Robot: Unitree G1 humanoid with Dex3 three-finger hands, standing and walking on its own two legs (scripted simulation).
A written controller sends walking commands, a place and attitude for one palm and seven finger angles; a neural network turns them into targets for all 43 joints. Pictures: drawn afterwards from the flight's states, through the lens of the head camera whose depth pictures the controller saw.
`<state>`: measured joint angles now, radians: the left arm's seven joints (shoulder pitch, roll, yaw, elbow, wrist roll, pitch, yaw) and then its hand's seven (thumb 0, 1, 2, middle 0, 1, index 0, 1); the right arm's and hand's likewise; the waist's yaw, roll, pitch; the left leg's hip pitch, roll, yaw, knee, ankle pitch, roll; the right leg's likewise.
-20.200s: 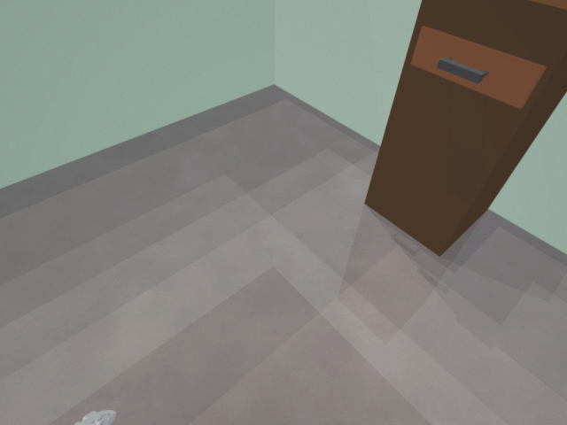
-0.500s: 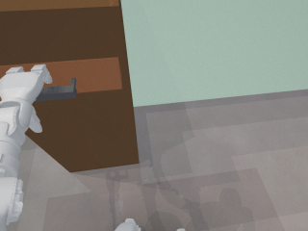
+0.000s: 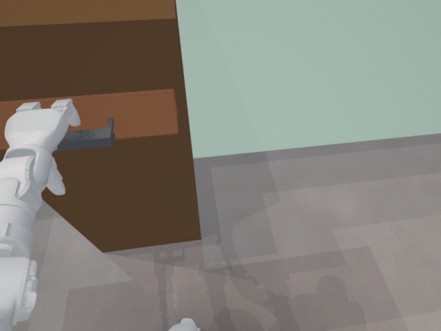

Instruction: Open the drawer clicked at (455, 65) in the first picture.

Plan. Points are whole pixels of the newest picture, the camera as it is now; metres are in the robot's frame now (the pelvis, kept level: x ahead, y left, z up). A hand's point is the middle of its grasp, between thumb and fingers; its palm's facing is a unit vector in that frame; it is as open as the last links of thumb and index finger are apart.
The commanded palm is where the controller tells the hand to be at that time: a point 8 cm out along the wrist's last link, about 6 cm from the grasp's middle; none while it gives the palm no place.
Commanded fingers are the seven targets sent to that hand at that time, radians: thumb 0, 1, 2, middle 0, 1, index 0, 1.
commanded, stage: lift the fingers back up to retry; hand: left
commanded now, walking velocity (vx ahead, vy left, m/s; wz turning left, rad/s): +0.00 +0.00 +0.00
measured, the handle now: (78, 132) +0.48 +0.30 +0.06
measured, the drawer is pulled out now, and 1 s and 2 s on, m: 0.00 0.00 0.00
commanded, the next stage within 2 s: re-aim the fingers above the handle in 0.70 s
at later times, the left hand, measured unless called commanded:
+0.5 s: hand (39, 127) +0.43 +0.32 +0.13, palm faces +0.06 -0.02 -1.00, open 13.6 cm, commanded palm +0.40 +0.33 +0.18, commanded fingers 0.00 -0.50 0.30 -0.30 -1.20 -0.30 -1.20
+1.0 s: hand (51, 125) +0.43 +0.31 +0.13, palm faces +0.07 -0.04 -1.00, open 13.8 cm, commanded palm +0.40 +0.32 +0.18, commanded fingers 0.00 -0.50 0.30 -0.30 -1.20 -0.30 -1.20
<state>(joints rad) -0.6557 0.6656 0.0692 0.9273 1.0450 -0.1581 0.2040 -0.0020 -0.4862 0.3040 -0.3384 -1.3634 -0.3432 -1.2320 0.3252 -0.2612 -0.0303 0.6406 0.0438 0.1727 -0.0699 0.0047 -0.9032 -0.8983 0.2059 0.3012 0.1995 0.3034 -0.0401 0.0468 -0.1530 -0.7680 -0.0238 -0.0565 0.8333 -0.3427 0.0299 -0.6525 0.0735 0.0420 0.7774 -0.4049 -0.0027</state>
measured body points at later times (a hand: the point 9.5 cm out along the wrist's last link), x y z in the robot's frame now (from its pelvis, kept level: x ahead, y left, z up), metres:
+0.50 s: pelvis +0.02 +0.01 +0.02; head +0.06 +0.00 +0.47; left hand +0.42 +0.32 +0.18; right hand +0.10 -0.26 -0.11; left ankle +0.03 +0.10 -0.70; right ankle -0.02 -0.13 -0.70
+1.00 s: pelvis +0.02 +0.00 +0.01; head +0.07 +0.00 +0.46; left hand +0.42 +0.31 +0.18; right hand +0.12 -0.27 -0.11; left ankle +0.03 +0.10 -0.70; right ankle -0.02 -0.13 -0.70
